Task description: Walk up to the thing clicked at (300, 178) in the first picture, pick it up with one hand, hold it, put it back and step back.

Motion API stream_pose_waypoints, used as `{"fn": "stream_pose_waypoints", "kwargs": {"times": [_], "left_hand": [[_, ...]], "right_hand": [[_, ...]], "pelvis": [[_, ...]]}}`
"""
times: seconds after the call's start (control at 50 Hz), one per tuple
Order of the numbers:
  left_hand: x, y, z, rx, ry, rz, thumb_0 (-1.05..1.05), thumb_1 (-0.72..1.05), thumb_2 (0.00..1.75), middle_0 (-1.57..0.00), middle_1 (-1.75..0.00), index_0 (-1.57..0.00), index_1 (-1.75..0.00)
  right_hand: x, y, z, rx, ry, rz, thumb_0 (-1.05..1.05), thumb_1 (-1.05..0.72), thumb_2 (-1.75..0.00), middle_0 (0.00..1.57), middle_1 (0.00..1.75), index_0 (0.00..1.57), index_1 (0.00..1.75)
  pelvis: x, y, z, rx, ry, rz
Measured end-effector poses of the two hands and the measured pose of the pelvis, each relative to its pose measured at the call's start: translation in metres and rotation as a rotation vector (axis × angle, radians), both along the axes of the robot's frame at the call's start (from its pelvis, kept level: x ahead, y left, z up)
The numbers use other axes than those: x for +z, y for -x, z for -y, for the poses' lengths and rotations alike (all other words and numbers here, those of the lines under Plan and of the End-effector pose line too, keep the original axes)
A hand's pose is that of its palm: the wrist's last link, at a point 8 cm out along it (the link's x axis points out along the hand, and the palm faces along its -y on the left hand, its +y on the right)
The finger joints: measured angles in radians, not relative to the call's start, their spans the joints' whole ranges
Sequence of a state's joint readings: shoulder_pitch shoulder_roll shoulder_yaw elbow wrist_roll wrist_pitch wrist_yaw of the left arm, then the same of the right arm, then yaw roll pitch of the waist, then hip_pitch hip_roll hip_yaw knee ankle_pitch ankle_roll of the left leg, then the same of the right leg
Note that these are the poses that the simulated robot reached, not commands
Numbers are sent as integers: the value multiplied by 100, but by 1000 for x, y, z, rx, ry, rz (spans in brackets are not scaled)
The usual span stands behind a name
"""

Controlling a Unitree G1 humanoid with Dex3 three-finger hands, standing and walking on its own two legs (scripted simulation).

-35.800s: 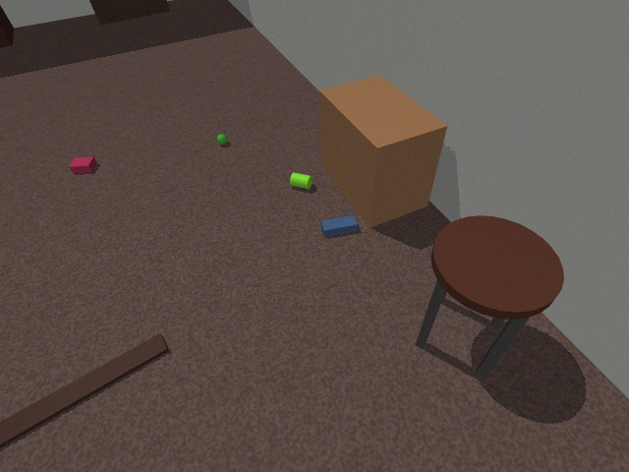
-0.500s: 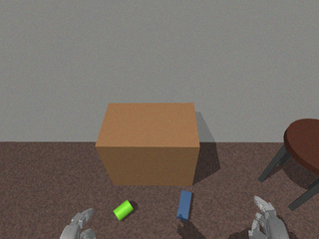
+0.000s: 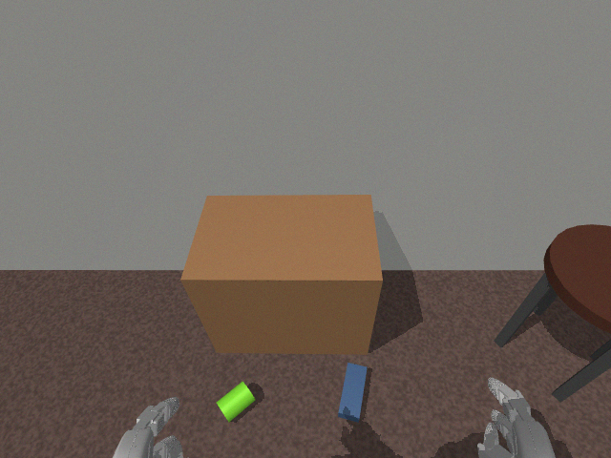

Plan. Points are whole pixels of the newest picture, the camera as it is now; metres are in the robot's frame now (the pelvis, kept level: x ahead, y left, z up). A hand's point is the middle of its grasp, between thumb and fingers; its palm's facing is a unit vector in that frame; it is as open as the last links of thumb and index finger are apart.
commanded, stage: home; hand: left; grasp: from above
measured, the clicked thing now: (235, 401) +0.44 +0.25 -0.68
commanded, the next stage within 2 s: stand in 0.30 s
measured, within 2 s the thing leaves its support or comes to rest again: neither
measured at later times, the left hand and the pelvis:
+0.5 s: hand out of the picture +0.16 +0.19 -0.07, palm faces +0.01 -0.95 -0.31, open 7.4 cm; pelvis -0.01 +0.00 +0.01, yaw +0 degrees
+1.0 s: hand out of the picture +0.03 +0.24 -0.10, palm faces +0.05 -0.94 -0.32, open 7.4 cm; pelvis -0.01 +0.01 +0.06, yaw +1 degrees
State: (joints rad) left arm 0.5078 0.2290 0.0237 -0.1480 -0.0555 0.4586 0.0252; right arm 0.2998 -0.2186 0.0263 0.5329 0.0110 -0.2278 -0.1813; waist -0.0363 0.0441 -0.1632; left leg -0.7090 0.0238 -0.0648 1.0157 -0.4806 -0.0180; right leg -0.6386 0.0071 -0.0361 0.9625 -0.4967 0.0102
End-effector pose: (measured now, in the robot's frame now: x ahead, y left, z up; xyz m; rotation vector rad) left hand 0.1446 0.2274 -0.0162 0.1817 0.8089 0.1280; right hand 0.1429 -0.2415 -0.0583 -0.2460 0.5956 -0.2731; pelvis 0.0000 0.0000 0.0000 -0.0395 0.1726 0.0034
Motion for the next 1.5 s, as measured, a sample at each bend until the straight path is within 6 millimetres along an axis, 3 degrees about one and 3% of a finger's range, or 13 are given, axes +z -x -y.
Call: {"fn": "stream_pose_waypoints", "kwargs": {"times": [0.4,0.5,0.72,0.88,1.04,1.26,1.5], "left_hand": [[0,-1,3,1,-1,-1,2,90,90,-20,-30,-20,-30],[-25,-2,-13,-36,-99,0,1,90,90,-20,-30,-21,-30],[-51,61,-54,70,-126,-255,1,90,90,-20,-30,-20,-30],[-53,107,-58,119,-101,-400,1,90,90,-20,-30,-20,-30],[-50,130,-60,136,-96,-466,1,90,90,-20,-30,-20,-30],[-43,138,-65,145,-116,-482,1,90,90,-20,-30,-20,-30],[-43,125,-63,133,-113,-478,1,90,90,-20,-30,-20,-30]], "right_hand": [[0,-4,3,3,-6,1,2,-90,-90,21,30,20,30],[-18,6,10,150,32,-269,1,-90,-90,21,30,20,30],[-13,53,35,50,-5,-505,1,-90,-90,21,30,20,30],[-9,77,27,16,-33,-597,1,-90,-90,21,30,20,30],[-8,85,21,9,-57,-625,1,-90,-90,21,30,20,30],[-6,88,29,1,-60,-638,1,-90,-90,21,30,20,30],[-3,92,40,-11,-42,-670,1,-90,-90,21,30,20,30]], "pelvis": [[-1,-1,3,1,-2,-2],[12,7,4,3,-35,98],[38,5,-2,5,-40,182],[54,5,-7,15,-36,222],[62,11,-9,18,-38,246],[66,15,-6,22,-37,253],[67,11,-2,22,-36,246]]}}
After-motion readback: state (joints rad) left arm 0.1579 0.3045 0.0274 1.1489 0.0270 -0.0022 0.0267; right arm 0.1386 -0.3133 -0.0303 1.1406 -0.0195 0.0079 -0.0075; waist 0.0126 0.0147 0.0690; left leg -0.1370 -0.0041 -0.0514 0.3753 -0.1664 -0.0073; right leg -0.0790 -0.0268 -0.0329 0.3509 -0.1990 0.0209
